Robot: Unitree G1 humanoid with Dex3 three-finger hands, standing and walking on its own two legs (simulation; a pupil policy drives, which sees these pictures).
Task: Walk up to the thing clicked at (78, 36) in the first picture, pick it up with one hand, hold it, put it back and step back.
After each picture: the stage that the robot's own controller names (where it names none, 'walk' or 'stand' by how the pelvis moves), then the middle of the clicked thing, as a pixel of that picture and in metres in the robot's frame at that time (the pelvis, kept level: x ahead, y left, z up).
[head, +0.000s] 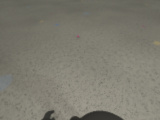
stand; (78, 37) +2.08 +0.39 -0.72
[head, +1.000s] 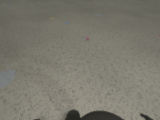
walk; (87, 39) +1.96 +0.14 -0.70
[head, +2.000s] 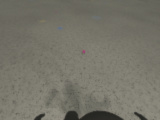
walk; (83, 53) +1.35 +0.13 -0.71
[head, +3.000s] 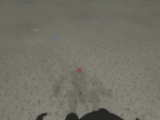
walk; (79, 71) +0.86 +0.16 -0.71
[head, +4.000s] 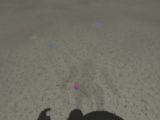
walk; (76, 87) +0.54 +0.23 -0.69
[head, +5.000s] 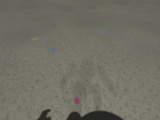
stand; (77, 101) +0.36 +0.15 -0.70
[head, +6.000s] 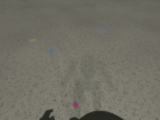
stand; (75, 105) +0.31 +0.17 -0.72
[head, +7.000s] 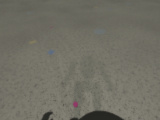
stand; (75, 105) +0.32 +0.19 -0.73
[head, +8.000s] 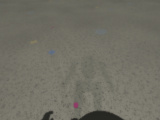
stand; (76, 106) +0.31 +0.18 -0.73
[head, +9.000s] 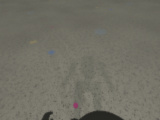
stand; (75, 106) +0.31 +0.18 -0.73
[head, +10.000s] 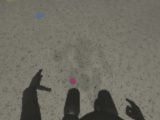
go down; (73, 81) +0.36 +0.16 -0.52
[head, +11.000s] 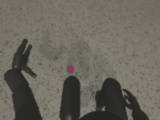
go down; (70, 70) +0.42 +0.17 -0.33
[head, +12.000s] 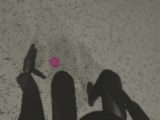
close in; (54, 63) +0.41 +0.20 -0.25
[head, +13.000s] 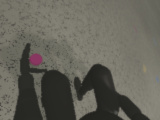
close; (35, 61) +0.41 +0.22 -0.23
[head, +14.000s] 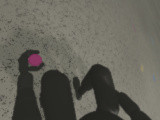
lift; (34, 61) +0.39 +0.22 -0.23
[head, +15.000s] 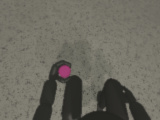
lift; (65, 73) +0.32 +0.20 -0.05
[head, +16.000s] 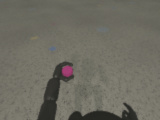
hold; (68, 75) +0.33 +0.17 +0.06
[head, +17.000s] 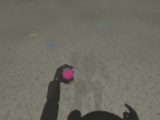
hold; (69, 77) +0.33 +0.17 +0.01
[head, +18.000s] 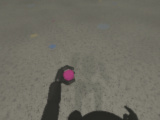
hold; (70, 78) +0.32 +0.16 +0.01
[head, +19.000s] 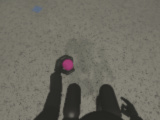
crouch; (69, 67) +0.39 +0.16 -0.07
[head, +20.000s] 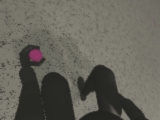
lower; (36, 57) +0.42 +0.22 -0.22
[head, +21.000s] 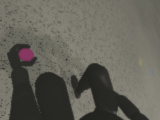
lower; (26, 56) +0.43 +0.24 -0.24
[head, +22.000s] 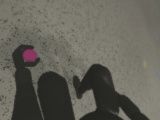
lower; (30, 57) +0.42 +0.24 -0.23
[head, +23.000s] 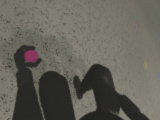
lower; (31, 58) +0.42 +0.23 -0.23
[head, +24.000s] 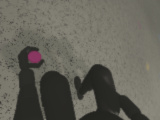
loosen; (34, 59) +0.41 +0.23 -0.23
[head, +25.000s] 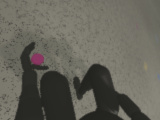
withdraw; (36, 60) +0.41 +0.20 -0.23
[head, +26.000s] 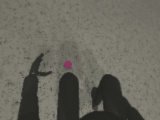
walk; (67, 66) +0.42 +0.16 -0.28
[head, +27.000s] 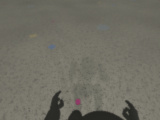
stand; (78, 102) +0.33 +0.12 -0.65
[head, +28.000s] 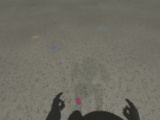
stand; (78, 102) +0.35 +0.13 -0.67
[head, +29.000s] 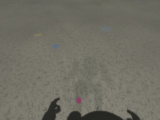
stand; (78, 101) +0.35 +0.12 -0.69
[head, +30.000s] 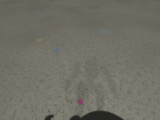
walk; (80, 102) +0.36 +0.13 -0.72
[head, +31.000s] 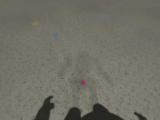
walk; (83, 82) +0.53 +0.05 -0.70
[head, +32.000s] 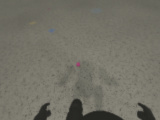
walk; (78, 65) +0.82 +0.23 -0.68
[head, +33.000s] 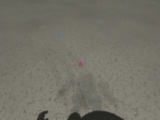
stand; (80, 65) +1.01 +0.17 -0.71
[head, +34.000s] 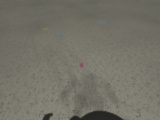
stand; (81, 66) +1.01 +0.18 -0.73
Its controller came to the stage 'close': yes
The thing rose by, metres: 0.72
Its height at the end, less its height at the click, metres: +0.00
